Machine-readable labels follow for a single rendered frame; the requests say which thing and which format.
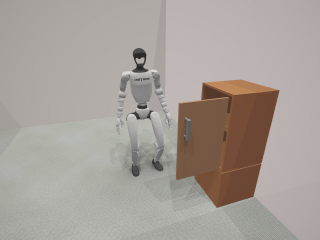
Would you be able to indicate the robot torso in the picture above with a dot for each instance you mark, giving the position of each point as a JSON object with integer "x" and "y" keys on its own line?
{"x": 141, "y": 90}

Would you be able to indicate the humanoid robot head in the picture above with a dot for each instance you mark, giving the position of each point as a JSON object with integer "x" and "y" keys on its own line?
{"x": 137, "y": 53}

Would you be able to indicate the right robot forearm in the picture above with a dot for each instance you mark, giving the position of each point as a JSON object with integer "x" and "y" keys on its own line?
{"x": 120, "y": 106}

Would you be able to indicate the left robot upper arm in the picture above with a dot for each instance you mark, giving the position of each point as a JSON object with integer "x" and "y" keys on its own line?
{"x": 157, "y": 82}

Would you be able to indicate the robot left hand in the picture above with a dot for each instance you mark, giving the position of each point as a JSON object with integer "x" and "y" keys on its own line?
{"x": 169, "y": 118}

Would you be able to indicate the robot right hand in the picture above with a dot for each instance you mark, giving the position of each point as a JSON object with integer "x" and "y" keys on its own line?
{"x": 117, "y": 123}

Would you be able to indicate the cupboard door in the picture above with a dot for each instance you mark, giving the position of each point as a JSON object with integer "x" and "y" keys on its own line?
{"x": 202, "y": 153}

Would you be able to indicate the handle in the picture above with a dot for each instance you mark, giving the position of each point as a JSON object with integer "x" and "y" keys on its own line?
{"x": 188, "y": 129}

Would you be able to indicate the left robot forearm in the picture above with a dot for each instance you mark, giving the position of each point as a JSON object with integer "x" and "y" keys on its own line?
{"x": 163, "y": 103}

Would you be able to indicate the right robot upper arm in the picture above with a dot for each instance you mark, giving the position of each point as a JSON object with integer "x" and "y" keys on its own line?
{"x": 124, "y": 78}

